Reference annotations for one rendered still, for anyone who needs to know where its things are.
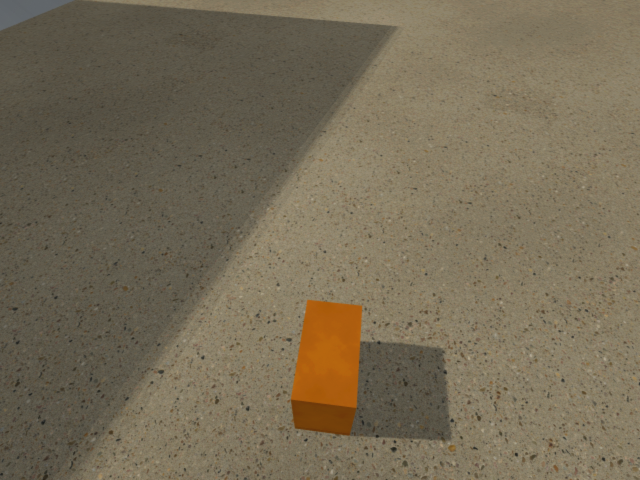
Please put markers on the carton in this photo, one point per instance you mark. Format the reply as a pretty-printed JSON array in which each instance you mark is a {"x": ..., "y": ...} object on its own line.
[{"x": 324, "y": 394}]

